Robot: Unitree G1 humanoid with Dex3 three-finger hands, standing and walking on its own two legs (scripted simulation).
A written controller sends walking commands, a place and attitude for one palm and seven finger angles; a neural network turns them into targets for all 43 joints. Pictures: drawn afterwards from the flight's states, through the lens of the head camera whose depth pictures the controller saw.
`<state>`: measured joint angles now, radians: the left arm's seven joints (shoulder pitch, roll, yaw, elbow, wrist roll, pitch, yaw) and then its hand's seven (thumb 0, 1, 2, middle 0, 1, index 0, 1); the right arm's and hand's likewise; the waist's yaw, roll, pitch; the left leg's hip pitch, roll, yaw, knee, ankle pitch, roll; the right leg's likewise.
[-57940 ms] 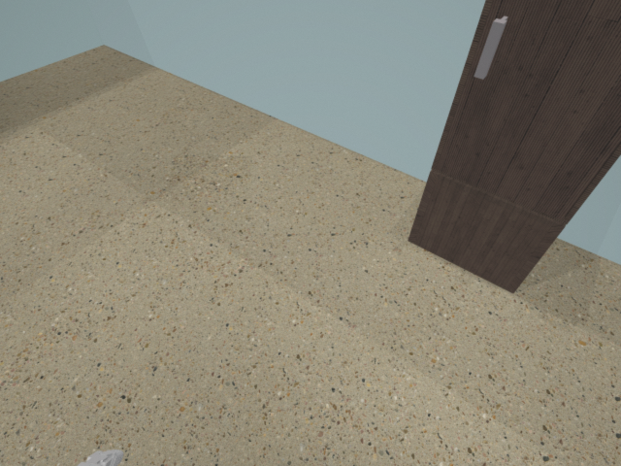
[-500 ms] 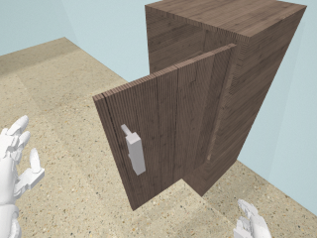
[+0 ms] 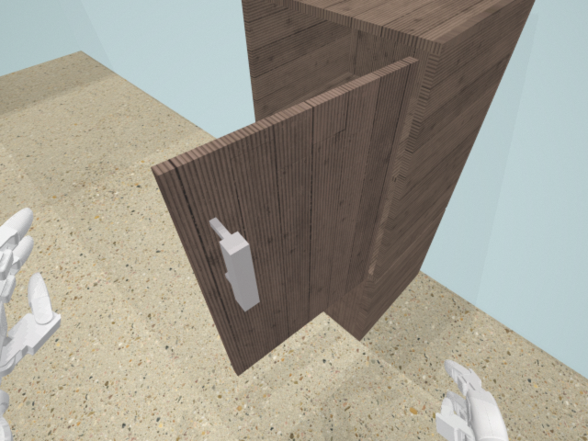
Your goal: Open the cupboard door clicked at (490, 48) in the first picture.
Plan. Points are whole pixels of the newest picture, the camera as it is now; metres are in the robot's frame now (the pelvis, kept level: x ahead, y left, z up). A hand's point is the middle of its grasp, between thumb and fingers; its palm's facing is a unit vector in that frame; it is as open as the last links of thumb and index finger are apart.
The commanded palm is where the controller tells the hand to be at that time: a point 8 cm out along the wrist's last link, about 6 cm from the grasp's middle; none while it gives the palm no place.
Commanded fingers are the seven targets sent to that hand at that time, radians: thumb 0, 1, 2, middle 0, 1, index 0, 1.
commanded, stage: step back with the hand held close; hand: left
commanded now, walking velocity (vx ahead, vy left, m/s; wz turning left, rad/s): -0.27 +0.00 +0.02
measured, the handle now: (232, 264) +0.32 +0.11 +0.08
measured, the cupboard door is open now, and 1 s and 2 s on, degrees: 82 82 82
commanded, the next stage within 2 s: stop stepping back and stand still in 0.92 s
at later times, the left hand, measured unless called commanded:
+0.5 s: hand out of the picture +0.12 +0.28 +0.15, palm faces +0.46 -0.76 -0.46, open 7.4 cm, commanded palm +0.06 +0.32 +0.17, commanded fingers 0.00 0.90 0.90 -0.20 -0.30 -0.20 -0.30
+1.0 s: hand out of the picture +0.05 +0.24 +0.16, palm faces +0.29 -0.83 -0.47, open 7.4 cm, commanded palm -0.02 +0.29 +0.17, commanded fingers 0.00 0.90 0.90 -0.20 -0.30 -0.20 -0.30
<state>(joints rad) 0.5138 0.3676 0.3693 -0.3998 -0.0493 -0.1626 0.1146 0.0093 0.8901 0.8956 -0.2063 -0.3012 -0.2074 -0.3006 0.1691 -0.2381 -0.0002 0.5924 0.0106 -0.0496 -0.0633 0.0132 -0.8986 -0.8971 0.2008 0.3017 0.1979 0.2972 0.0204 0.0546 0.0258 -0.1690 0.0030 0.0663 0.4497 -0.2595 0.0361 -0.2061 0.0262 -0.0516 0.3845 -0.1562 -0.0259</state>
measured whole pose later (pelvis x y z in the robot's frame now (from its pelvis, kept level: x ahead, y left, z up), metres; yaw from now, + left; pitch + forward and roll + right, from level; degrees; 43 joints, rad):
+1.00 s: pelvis -0.18 +0.00 -0.01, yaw -4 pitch +2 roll -3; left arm 0.53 0.46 0.41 -0.57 -0.07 -0.23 0.12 0.01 0.89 0.90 -0.21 -0.30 -0.21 -0.30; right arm 0.10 -0.18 0.02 0.62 0.00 -0.10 -0.05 0.01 -0.90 -0.90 0.20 0.30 0.20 0.30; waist 0.03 0.01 0.05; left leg -0.51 0.06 0.07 0.46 -0.07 0.02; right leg -0.11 0.04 -0.01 0.43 -0.36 0.00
